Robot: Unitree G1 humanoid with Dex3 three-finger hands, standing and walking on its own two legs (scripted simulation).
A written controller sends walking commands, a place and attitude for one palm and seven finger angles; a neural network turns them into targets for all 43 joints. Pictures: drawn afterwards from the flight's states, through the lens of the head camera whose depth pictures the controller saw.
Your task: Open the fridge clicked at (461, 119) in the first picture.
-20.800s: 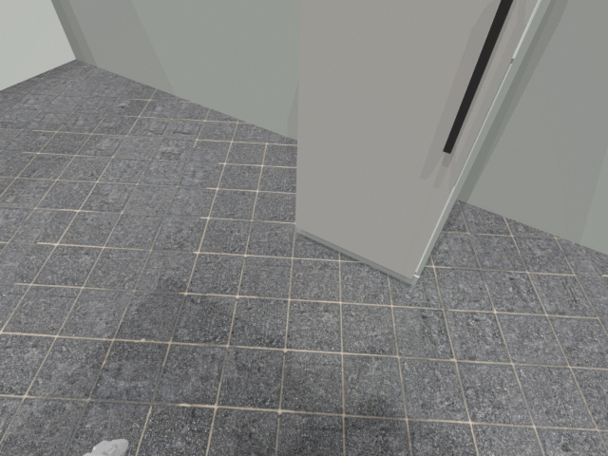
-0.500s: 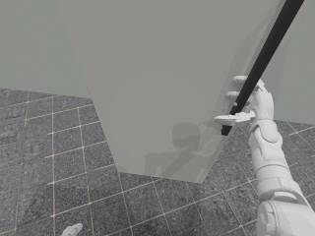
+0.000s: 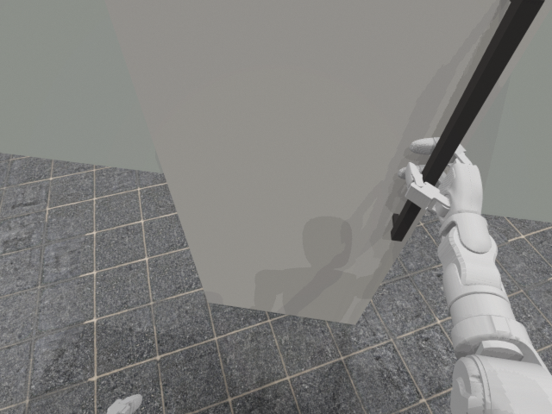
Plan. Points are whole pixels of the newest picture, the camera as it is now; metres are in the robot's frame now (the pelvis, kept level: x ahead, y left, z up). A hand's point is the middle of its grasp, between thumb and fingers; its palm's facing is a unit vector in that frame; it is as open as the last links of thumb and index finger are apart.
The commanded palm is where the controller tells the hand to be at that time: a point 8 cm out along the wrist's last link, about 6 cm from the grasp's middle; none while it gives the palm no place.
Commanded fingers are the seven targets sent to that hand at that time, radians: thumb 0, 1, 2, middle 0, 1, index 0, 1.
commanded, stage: grip the handle and tug to test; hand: right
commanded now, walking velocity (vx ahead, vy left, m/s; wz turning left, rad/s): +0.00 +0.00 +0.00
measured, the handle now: (438, 148) +0.48 -0.17 +0.15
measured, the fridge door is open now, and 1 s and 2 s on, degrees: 0 0 20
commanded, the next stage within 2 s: pull the door a little, standing still in 0.74 s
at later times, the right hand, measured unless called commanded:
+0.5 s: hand (414, 185) +0.43 -0.14 +0.11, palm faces +0.03 +1.00 +0.00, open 5.2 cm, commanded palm +0.39 -0.20 +0.12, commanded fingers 0.00 -0.90 -0.90 0.45 1.40 0.45 1.40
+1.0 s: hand (416, 188) +0.43 -0.15 +0.12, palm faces +0.02 +1.00 +0.00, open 5.4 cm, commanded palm +0.38 -0.20 +0.12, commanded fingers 0.00 -0.90 -0.90 0.45 1.40 0.45 1.40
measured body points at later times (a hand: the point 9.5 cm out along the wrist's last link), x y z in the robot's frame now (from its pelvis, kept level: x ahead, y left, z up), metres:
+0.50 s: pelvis +0.01 +0.00 +0.00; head +0.05 +0.01 +0.45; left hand +0.10 +0.26 -0.12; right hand +0.43 -0.20 +0.12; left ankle -0.01 +0.11 -0.72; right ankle +0.01 -0.12 -0.72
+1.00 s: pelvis +0.05 +0.00 +0.01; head +0.08 +0.01 +0.46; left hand +0.17 +0.25 -0.10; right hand +0.42 -0.20 +0.12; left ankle -0.01 +0.11 -0.71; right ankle +0.01 -0.12 -0.71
